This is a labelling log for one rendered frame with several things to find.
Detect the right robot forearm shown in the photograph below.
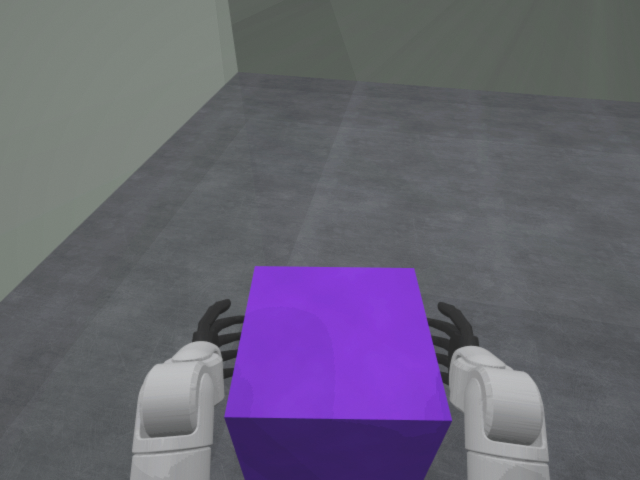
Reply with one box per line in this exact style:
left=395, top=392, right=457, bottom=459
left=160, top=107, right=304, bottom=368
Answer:
left=449, top=346, right=550, bottom=480

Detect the carton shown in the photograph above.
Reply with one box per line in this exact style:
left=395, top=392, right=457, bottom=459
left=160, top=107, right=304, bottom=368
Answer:
left=224, top=266, right=452, bottom=480

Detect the robot right hand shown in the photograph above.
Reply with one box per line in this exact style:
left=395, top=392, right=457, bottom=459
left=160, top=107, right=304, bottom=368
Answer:
left=427, top=302, right=479, bottom=385

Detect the left robot forearm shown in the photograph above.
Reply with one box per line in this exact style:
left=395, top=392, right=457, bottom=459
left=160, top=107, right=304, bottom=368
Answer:
left=130, top=341, right=224, bottom=480

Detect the robot left hand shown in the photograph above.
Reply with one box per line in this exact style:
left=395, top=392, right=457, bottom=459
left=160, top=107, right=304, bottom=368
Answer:
left=192, top=299, right=245, bottom=379

